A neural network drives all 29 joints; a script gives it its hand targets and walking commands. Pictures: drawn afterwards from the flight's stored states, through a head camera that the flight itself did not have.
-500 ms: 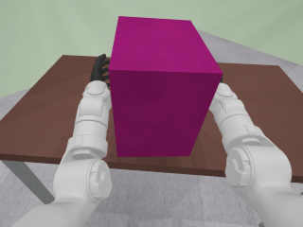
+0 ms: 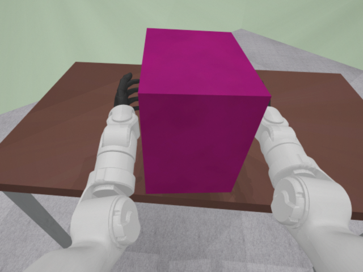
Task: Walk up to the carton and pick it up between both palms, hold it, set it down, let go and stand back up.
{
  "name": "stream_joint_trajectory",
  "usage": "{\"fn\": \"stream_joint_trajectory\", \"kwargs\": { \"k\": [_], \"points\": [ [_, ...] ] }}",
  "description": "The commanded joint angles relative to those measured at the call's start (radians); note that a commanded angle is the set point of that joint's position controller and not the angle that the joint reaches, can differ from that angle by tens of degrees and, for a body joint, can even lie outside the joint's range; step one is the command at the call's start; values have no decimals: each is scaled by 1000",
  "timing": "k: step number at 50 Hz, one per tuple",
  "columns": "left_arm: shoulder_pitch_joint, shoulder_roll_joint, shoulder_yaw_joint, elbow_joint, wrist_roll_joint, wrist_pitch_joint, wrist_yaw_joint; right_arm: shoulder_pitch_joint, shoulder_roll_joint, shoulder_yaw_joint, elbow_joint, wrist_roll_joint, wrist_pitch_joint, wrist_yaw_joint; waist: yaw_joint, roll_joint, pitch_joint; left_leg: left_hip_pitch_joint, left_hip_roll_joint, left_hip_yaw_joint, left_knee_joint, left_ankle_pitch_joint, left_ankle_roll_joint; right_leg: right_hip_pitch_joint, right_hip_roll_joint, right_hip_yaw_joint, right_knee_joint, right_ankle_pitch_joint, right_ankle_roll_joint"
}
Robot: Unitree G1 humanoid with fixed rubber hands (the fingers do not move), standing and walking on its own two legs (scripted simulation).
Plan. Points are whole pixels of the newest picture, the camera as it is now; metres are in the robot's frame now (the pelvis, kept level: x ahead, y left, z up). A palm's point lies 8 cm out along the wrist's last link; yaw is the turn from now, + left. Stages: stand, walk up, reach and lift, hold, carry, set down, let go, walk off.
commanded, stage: set down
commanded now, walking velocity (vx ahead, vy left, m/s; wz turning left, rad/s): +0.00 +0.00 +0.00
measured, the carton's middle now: (189, 111) +0.46 +0.01 +0.14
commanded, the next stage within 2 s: none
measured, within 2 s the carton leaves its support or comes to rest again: neither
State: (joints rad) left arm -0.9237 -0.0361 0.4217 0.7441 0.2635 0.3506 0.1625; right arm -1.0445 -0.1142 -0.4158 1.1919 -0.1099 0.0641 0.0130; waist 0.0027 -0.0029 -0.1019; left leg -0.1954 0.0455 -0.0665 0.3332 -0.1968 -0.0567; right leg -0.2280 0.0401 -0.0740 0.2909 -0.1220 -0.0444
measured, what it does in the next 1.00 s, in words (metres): stands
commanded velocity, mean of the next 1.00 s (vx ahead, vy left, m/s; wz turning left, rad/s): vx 0.00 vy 0.00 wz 0.00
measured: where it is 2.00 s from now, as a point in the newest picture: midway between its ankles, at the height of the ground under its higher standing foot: outside the picture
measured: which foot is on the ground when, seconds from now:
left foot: down 0.00-1.00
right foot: down 0.00-1.00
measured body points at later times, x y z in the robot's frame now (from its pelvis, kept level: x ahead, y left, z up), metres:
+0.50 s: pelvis +0.00 +0.00 +0.00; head +0.02 -0.01 +0.45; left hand +0.44 +0.15 +0.15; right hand +0.46 -0.16 +0.14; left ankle -0.02 +0.15 -0.75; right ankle +0.02 -0.09 -0.75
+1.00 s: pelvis +0.01 -0.01 +0.00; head +0.04 -0.01 +0.45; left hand +0.44 +0.14 +0.12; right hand +0.47 -0.16 +0.12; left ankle -0.02 +0.15 -0.75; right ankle +0.02 -0.09 -0.75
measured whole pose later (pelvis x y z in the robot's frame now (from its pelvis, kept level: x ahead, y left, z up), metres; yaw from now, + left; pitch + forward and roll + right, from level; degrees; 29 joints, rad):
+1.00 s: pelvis +0.01 -0.01 +0.00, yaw -2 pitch +10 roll +0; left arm -0.86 -0.13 0.52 0.73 0.34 0.21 0.16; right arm -1.00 -0.10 -0.59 1.16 -0.34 -0.04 0.11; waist 0.06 0.00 -0.13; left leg -0.31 0.05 -0.03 0.31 -0.18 -0.06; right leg -0.38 0.04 -0.05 0.33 -0.13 -0.05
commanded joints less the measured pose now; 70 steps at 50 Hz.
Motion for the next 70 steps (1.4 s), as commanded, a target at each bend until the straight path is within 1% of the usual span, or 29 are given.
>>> {"fn": "stream_joint_trajectory", "kwargs": {
  "k": [1, 3, 4, 6, 10, 13, 15, 19, 20, 24, 30, 32, 33, 35, 36, 40, 42, 49, 54, 56, 63, 67, 68, 70],
  "points": [
    [-697, -467, -225, -97, -41, -58, -93, -740, 411, 123, -191, -21, -83, 134, 10, -12, -555, 90, -58, 99, -12, 284, -11, 336, -13, -34, 42, 403, 100],
    [-687, -467, -218, -99, -32, -63, -90, -732, 409, 122, -186, -32, -90, 141, 18, -15, -563, 92, -55, 104, -9, 309, -12, 342, -11, -37, 48, 424, 99],
    [-685, -466, -211, -101, -28, -64, -88, -734, 404, 117, -185, -35, -93, 146, 25, -13, -563, 92, -54, 106, -10, 313, -13, 336, -9, -38, 48, 415, 97],
    [-669, -461, -202, -100, -21, -64, -87, -720, 402, 117, -182, -43, -96, 152, 29, -19, -558, 97, -52, 111, -6, 327, -10, 333, -9, -37, 49, 427, 98],
    [-645, -451, -185, -100, -4, -63, -86, -689, 391, 96, -165, -69, -99, 161, 29, -28, -527, 79, -52, 116, -19, 298, -3, 334, -16, -32, 50, 417, 100],
    [-646, -454, -185, -107, -2, -69, -83, -693, 393, 87, -173, -85, -109, 167, 34, -31, -542, 70, -51, 121, -17, 301, -2, 332, -17, -33, 56, 430, 102],
    [-649, -466, -195, -116, -6, -76, -82, -694, 395, 81, -180, -95, -118, 169, 27, -33, -572, 75, -49, 121, -13, 314, -4, 331, -17, -35, 62, 454, 102],
    [-656, -476, -203, -129, -4, -89, -76, -688, 388, 53, -178, -123, -128, 175, 23, -25, -606, 84, -47, 123, -10, 318, -9, 308, -18, -38, 64, 449, 101],
    [-652, -474, -195, -125, 1, -92, -73, -682, 388, 51, -171, -127, -129, 178, 31, -24, -602, 83, -46, 124, -8, 322, -8, 302, -18, -38, 64, 444, 99],
    [-638, -485, -199, -124, 4, -102, -66, -677, 381, 33, -173, -150, -142, 186, 32, -24, -633, 93, -42, 126, 4, 348, -11, 280, -17, -42, 66, 452, 96],
    [-613, -482, -174, -106, 18, -110, -67, -663, 377, 16, -151, -172, -142, 197, 46, -37, -615, 43, -45, 131, -9, 322, -2, 301, -26, -32, 76, 464, 101],
    [-612, -485, -177, -105, 20, -114, -66, -656, 376, 3, -144, -181, -144, 202, 43, -30, -622, 38, -44, 131, -10, 321, -5, 298, -27, -32, 78, 468, 101],
    [-611, -484, -173, -108, 20, -117, -65, -656, 376, 4, -145, -183, -146, 204, 47, -35, -627, 38, -44, 132, -10, 324, -4, 297, -27, -32, 79, 469, 102],
    [-610, -485, -167, -104, 23, -122, -65, -656, 382, 2, -147, -188, -148, 207, 54, -38, -634, 22, -46, 135, -12, 319, -1, 310, -29, -28, 84, 482, 104],
    [-613, -488, -167, -106, 24, -126, -64, -653, 380, -6, -142, -194, -152, 208, 50, -37, -645, 17, -45, 135, -11, 324, -3, 311, -30, -30, 87, 493, 104],
    [-600, -485, -148, -96, 31, -144, -67, -644, 388, -1, -140, -205, -161, 213, 60, -55, -661, -11, -45, 142, -13, 332, 3, 341, -33, -24, 105, 545, 109],
    [-599, -489, -149, -94, 31, -156, -67, -640, 393, 3, -138, -209, -167, 214, 61, -61, -670, -23, -46, 143, -12, 338, 3, 353, -34, -23, 113, 571, 111],
    [-582, -502, -152, -79, 37, -182, -70, -615, 398, -1, -120, -229, -185, 214, 60, -69, -681, -46, -44, 147, -8, 347, 4, 362, -36, -21, 124, 604, 108],
    [-572, -507, -156, -64, 41, -190, -69, -600, 388, -24, -99, -242, -191, 218, 59, -52, -665, -38, -40, 146, -8, 335, -1, 321, -34, -27, 113, 546, 99],
    [-568, -510, -156, -55, 39, -194, -68, -595, 387, -26, -93, -246, -192, 220, 60, -56, -666, -33, -39, 147, -5, 334, 1, 304, -33, -28, 106, 526, 96],
    [-560, -512, -152, -55, 55, -196, -65, -573, 370, -76, -71, -271, -190, 225, 51, -36, -639, 3, -38, 146, -4, 327, -6, 242, -29, -38, 82, 435, 86],
    [-543, -514, -143, -49, 64, -198, -67, -570, 371, -85, -80, -285, -192, 229, 54, -42, -628, -14, -40, 147, -11, 310, -2, 250, -32, -36, 80, 424, 88],
    [-538, -511, -143, -46, 67, -199, -67, -558, 372, -90, -73, -288, -191, 228, 50, -39, -617, -15, -41, 148, -13, 305, -2, 251, -33, -35, 80, 420, 87],
    [-530, -509, -134, -50, 73, -200, -69, -553, 372, -93, -78, -292, -190, 231, 54, -46, -608, -17, -41, 148, -19, 299, 2, 252, -33, -36, 78, 406, 88]
  ]
}}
